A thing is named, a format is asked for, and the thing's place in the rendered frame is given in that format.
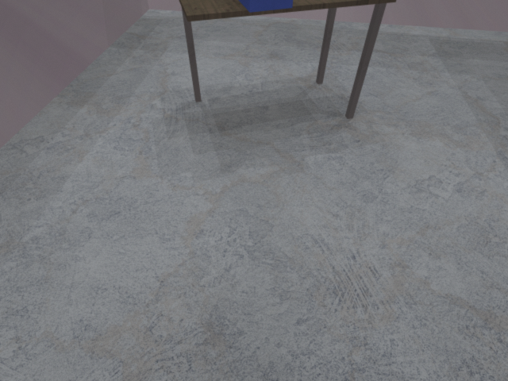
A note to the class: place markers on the table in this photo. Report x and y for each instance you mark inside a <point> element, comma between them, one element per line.
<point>199,10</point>

